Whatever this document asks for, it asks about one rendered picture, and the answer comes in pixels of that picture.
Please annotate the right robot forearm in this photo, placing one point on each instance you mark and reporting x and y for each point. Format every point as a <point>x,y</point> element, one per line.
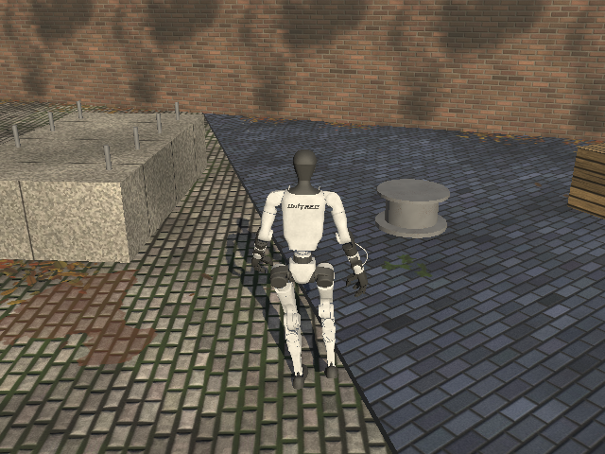
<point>353,255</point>

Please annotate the humanoid robot head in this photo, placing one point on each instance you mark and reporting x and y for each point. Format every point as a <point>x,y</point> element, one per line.
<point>304,162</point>

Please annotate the left robot upper arm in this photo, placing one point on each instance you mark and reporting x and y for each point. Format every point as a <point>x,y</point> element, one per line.
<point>274,199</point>

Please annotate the left robot forearm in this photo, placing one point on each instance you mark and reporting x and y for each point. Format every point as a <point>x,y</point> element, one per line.
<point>259,246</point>

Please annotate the robot right hand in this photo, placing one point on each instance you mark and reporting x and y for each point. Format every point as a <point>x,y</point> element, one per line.
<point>362,282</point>

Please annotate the robot left foot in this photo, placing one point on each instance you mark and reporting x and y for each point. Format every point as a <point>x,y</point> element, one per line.
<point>298,380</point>

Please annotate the robot left hand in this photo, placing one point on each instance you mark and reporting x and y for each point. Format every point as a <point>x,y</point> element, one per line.
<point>264,259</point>

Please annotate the right robot upper arm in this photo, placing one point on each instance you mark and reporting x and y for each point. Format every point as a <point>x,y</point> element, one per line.
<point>333,200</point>

